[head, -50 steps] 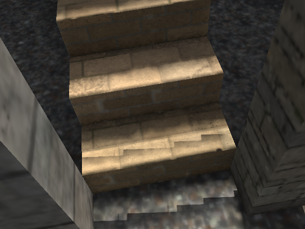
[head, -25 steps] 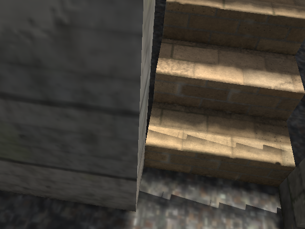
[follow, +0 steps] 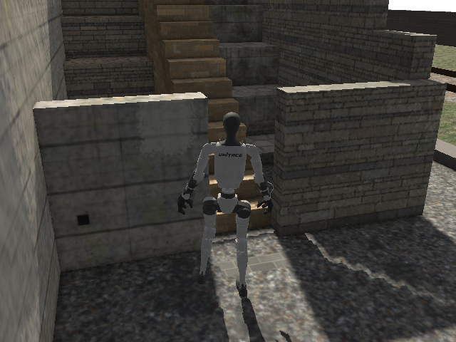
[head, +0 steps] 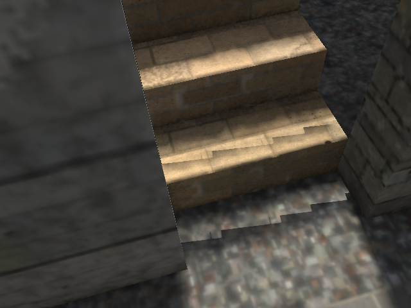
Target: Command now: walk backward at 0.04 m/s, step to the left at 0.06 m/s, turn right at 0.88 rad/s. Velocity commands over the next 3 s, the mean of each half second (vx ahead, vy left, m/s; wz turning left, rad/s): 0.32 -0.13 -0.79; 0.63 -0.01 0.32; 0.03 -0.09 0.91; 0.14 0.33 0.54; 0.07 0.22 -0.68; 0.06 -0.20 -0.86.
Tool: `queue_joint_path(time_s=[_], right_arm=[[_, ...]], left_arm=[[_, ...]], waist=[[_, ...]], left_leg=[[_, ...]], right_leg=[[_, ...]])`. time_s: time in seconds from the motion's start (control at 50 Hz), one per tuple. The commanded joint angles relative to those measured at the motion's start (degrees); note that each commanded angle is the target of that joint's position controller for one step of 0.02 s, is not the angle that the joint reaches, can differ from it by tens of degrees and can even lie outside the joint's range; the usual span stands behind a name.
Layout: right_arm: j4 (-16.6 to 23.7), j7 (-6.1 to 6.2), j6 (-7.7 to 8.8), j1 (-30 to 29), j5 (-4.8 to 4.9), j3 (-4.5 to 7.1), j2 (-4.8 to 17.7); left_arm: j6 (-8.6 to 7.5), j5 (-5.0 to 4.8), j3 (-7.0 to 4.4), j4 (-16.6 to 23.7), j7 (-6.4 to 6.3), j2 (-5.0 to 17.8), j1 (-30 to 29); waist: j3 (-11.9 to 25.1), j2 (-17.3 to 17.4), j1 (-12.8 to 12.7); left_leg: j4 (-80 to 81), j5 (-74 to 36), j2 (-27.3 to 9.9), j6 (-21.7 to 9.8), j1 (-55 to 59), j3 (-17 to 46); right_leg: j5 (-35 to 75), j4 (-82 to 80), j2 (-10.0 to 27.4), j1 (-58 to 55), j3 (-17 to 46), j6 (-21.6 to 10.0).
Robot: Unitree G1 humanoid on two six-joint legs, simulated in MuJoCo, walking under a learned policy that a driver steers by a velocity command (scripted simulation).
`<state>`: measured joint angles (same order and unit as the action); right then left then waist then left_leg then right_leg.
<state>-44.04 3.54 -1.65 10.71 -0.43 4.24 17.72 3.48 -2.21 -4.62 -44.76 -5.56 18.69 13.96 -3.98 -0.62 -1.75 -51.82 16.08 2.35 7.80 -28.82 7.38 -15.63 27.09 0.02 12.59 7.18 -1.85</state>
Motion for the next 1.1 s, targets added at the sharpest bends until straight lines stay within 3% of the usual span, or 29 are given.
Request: queue_joint_path(time_s=[0.02,0.08,0.1,0.12,0.14,0.16,0.18,0.2,0.28,0.38,0.5,0.54,0.56,0.58,0.6,0.64,0.68,0.82,0.88,0.9,0.92,0.94,0.96,0.98,1.0,1.02,1.04,1.06,1.1], right_arm=[[4.4,-0.86,1.86,-1.4,1.71,-0.02,0.3],[2.0,-1.51,2.86,5.8,2.96,1.90,5.4],[0.9,-1.16,3.22,9.1,2.75,2.81,8.2],[4.0,-1.14,3.26,5.0,-0.27,2.98,13.8],[-4.5,1.85,0.22,18.1,0.70,4.97,18.0],[-3.4,1.93,0.29,9.7,0.07,4.28,16.9],[-0.7,0.73,4.97,7.3,2.26,3.12,14.7],[-0.2,1.15,6.03,6.1,3.32,2.55,11.5],[-0.3,1.36,6.57,7.9,0.69,1.32,6.9],[2.2,0.52,5.22,9.5,-0.58,2.07,9.2],[2.6,-1.22,4.80,7.5,2.13,2.70,11.3],[1.4,-1.99,4.83,8.8,0.53,0.86,6.3],[3.4,-2.39,5.56,7.3,-0.93,-0.96,0.9],[7.5,-2.58,8.28,9.6,0.53,-1.99,-2.2],[8.1,-3.48,6.20,4.4,-3.26,-0.85,1.7],[6.5,-4.91,5.33,0.7,-1.26,-0.23,3.2],[3.2,-6.51,3.54,6.5,-0.78,0.11,2.9],[4.6,-7.90,1.94,-5.9,-0.14,-0.27,2.0],[6.2,-9.70,1.94,-10.7,-2.19,-2.22,-0.6],[4.7,-9.73,1.98,-8.2,-1.12,-2.76,-1.1],[9.2,-9.59,4.11,-10.9,4.24,-1.53,0.6],[5.5,-8.76,2.43,-6.2,-1.09,-2.82,-0.6],[2.7,-6.41,3.22,5.6,-2.22,-1.00,3.6],[-2.0,-2.46,4.22,21.6,-4.49,0.77,6.8],[-4.8,-0.51,4.32,24.3,-5.63,1.31,7.3],[-2.7,1.26,3.41,25.0,-4.41,3.37,16.8],[1.2,1.98,3.23,18.3,-1.26,4.59,20.5],[6.1,1.20,1.60,7.1,0.48,5.11,17.5],[4.5,-0.73,-0.91,4.7,-0.79,3.17,9.5]], left_arm=[[0.61,-0.29,-1.88,6.4,0.27,7.5,-5.2],[0.55,-0.16,-0.99,7.8,1.48,5.4,-6.7],[0.74,1.02,-0.13,7.2,2.32,1.3,-3.1],[0.05,2.12,0.25,9.1,3.72,-2.5,0.7],[0.82,6.99,0.85,17.0,9.03,0.6,-10.1],[0.54,6.50,0.18,18.1,10.84,2.8,-18.2],[-1.12,0.85,-0.34,17.9,9.92,4.6,-9.7],[-1.19,1.18,-0.92,15.1,9.79,6.5,-6.5],[-1.09,1.04,-1.18,16.7,7.99,5.3,-7.4],[-1.41,0.46,-0.50,19.1,7.15,1.5,-12.9],[-3.30,0.04,-1.12,15.1,9.12,2.4,-3.7],[-3.73,-0.54,-3.74,8.4,8.70,6.2,12.1],[-4.24,0.46,-4.24,6.8,7.91,10.7,18.6],[-5.94,0.74,-3.54,10.2,7.43,15.5,16.6],[-5.99,4.71,-2.63,10.0,7.36,11.9,16.4],[-6.77,5.03,-0.73,8.3,6.87,6.1,10.2],[-7.91,4.24,0.29,8.2,6.09,4.3,5.3],[-11.55,3.98,0.98,1.5,5.72,1.3,10.6],[-11.94,3.23,0.08,-0.8,3.78,4.3,11.4],[-11.72,2.89,0.21,-0.3,3.38,4.0,8.0],[-9.45,1.27,-1.38,3.2,0.45,9.9,6.5],[-10.68,3.27,1.18,-1.1,2.22,3.6,7.1],[-9.55,2.15,1.40,-2.9,3.84,2.5,10.8],[-8.11,2.85,-0.25,-2.4,5.17,6.5,8.3],[-7.69,4.07,0.57,-4.1,5.20,2.1,12.0],[-6.92,4.72,0.75,-2.6,5.80,-2.7,16.1],[-5.96,3.24,0.76,-0.9,6.91,-0.5,24.0],[-5.71,4.11,1.15,0.4,6.38,3.5,20.2],[-4.41,6.10,2.02,4.2,5.39,2.9,6.1]], waist=[[4.6,-10.7,0.6],[6.0,-9.5,4.0],[10.6,-2.3,2.9],[11.1,14.3,-1.2],[14.9,9.9,5.6],[4.0,8.6,3.6],[4.4,9.3,-1.4],[6.7,9.7,-1.7],[1.9,13.3,2.0],[-4.4,15.5,6.3],[0.0,17.1,1.1],[4.4,2.0,-6.8],[3.7,-15.9,-8.2],[9.7,-31.2,-2.9],[10.9,-18.9,-6.5],[-0.1,-9.2,-2.5],[-0.3,-10.7,1.8],[-4.6,-3.3,0.5],[-4.6,2.5,0.7],[-2.5,-0.3,1.7],[-0.5,-0.8,1.0],[5.7,-7.3,4.0],[9.6,-10.0,6.4],[10.7,-10.2,13.2],[9.4,-3.1,11.0],[10.2,8.5,7.7],[28.9,12.8,2.8],[31.6,6.2,2.6],[16.9,-4.1,4.0]], left_leg=[[14.5,1.2,3.1,2.3,8.9,-6.0],[32.8,-6.0,0.6,1.2,21.0,-5.3],[32.7,-6.2,-9.2,-2.5,30.1,1.7],[29.7,-24.2,-25.8,-12.8,32.2,23.0],[46.6,31.4,-38.4,-10.6,37.0,44.3],[46.3,31.8,-34.8,-7.8,29.0,38.3],[38.9,22.6,-29.9,-6.3,30.9,28.0],[36.7,14.6,-25.9,-4.8,30.9,17.4],[41.0,4.4,-19.4,-9.3,22.4,-1.3],[44.1,2.9,-19.9,-13.4,16.7,-7.9],[41.4,11.2,-21.2,-13.4,12.9,-12.6],[17.1,0.4,-17.1,-13.0,8.0,-16.4],[-10.1,14.5,-13.1,-10.8,-6.6,-15.6],[-26.7,19.2,-6.3,-10.8,-22.0,-7.3],[-30.2,11.8,-5.6,-12.2,-23.1,-2.1],[-26.8,-1.0,-8.3,-12.5,-22.2,-0.9],[-21.7,-7.7,-8.3,-10.4,-14.7,0.7],[-12.0,-15.8,-4.9,-11.8,-20.3,-5.9],[0.6,-17.5,-4.9,-12.3,-20.1,-13.2],[7.5,-18.0,-3.7,-13.1,-13.6,-14.9],[10.7,-17.6,-0.7,-12.5,-9.6,-15.4],[15.6,-18.9,-0.8,-14.7,0.7,-16.9],[16.9,-15.8,5.3,-13.8,14.4,-18.7],[28.7,-27.1,3.8,-10.6,29.5,-14.1],[28.6,-36.9,-4.3,-8.7,40.7,-4.8],[14.7,-89.7,-19.1,-13.8,44.4,12.0],[25.0,-87.0,-25.9,-28.0,48.0,30.4],[32.1,-47.8,-24.5,-31.1,42.6,34.8],[35.5,-8.8,-16.0,-26.6,27.4,25.7]], right_leg=[[8.9,-5.1,4.8,2.6,9.6,-7.1],[2.6,2.5,2.0,5.8,13.4,-3.2],[-8.9,13.2,-2.2,12.0,8.5,-0.3],[-26.5,28.0,-9.2,25.0,5.5,3.4],[-8.9,35.6,-0.9,35.9,9.6,-0.5],[-3.9,39.0,-2.9,40.0,12.2,-0.1],[-2.0,44.9,0.3,43.0,12.9,-0.3],[0.9,46.6,1.4,40.8,10.6,0.7],[6.6,54.0,4.2,36.3,-3.7,5.7],[9.0,35.8,4.0,29.7,-5.7,7.5],[-0.1,14.4,1.6,2.4,-12.2,1.6],[-2.6,6.7,-2.2,-14.5,-14.1,-2.6],[-8.7,1.7,4.8,-20.5,1.2,-4.0],[-19.6,-8.6,17.2,-24.1,31.4,-11.7],[-32.4,-19.9,22.5,-18.9,38.5,-9.0],[-26.7,-16.9,17.9,-7.8,21.0,-5.5],[-15.2,-18.7,14.1,-2.2,9.7,-2.5],[8.5,-24.9,11.8,-9.8,-11.2,-1.7],[43.9,-17.9,14.0,-16.5,-16.4,1.2],[52.7,-15.3,12.0,-15.9,-20.0,3.2],[67.3,-8.6,12.6,-15.9,-19.2,5.7],[63.1,-9.9,10.9,-17.3,-22.5,3.3],[57.3,1.1,3.8,-14.4,-24.4,0.8],[39.4,21.9,-1.0,-7.0,-27.0,0.0],[-10.8,36.3,-5.4,8.7,-23.1,-0.1],[-25.4,62.9,-7.1,21.0,-16.2,0.7],[-15.5,73.9,-7.4,22.3,-3.3,2.6],[-6.2,72.5,-3.2,22.1,0.4,2.7],[-0.9,66.4,-1.9,25.3,-1.0,3.4]])
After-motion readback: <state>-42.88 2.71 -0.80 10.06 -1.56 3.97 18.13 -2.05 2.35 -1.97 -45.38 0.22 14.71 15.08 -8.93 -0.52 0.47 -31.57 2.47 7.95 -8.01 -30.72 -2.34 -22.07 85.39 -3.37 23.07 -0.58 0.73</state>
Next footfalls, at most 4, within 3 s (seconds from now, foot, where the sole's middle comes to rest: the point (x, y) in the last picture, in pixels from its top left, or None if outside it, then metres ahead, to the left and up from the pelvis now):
0.10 left None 0.07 0.19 -0.78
0.56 right None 0.07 -0.19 -0.78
1.00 left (286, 291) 0.49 -0.17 -0.78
1.42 right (365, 290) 0.50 -0.41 -0.78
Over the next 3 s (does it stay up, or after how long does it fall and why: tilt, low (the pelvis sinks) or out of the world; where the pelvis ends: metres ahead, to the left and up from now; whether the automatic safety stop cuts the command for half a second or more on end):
stays up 0.26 -0.16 -0.02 its command is cut before an obstacle after 0.9 s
